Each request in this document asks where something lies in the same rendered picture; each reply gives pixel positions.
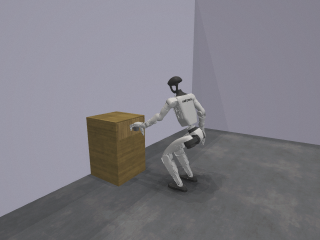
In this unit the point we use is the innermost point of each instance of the right robot hand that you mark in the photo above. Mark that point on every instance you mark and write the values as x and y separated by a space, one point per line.
203 141

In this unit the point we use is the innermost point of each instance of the robot left foot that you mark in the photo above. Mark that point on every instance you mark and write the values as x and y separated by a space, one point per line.
181 188

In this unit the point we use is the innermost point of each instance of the left robot thigh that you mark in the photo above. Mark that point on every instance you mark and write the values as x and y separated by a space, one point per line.
185 141

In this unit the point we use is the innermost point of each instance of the robot right forearm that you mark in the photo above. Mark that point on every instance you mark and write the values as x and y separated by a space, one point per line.
202 122

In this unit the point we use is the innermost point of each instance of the robot left forearm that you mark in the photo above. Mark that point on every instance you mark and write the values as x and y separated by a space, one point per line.
150 122

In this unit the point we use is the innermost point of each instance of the cabinet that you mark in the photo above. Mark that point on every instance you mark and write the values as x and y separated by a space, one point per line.
112 160

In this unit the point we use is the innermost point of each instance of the drawer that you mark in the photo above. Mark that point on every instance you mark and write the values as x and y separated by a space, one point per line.
123 128

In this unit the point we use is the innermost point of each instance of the left robot upper arm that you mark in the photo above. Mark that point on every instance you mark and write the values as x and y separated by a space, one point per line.
170 103

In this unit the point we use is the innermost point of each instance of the left robot hand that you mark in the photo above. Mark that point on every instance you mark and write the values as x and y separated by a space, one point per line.
137 124

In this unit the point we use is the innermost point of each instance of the right robot upper arm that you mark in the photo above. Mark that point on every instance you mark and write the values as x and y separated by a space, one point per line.
197 105

